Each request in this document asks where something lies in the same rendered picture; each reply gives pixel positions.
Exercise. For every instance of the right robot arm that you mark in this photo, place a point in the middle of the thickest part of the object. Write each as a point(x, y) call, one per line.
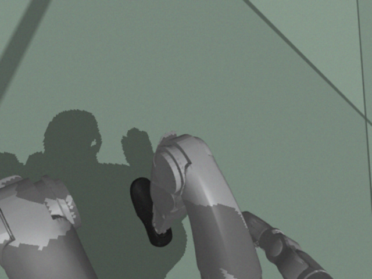
point(289, 258)

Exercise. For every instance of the right robot foot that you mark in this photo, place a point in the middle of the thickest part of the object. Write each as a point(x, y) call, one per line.
point(143, 205)

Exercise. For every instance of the right robot hand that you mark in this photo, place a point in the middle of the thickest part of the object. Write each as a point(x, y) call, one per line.
point(256, 226)

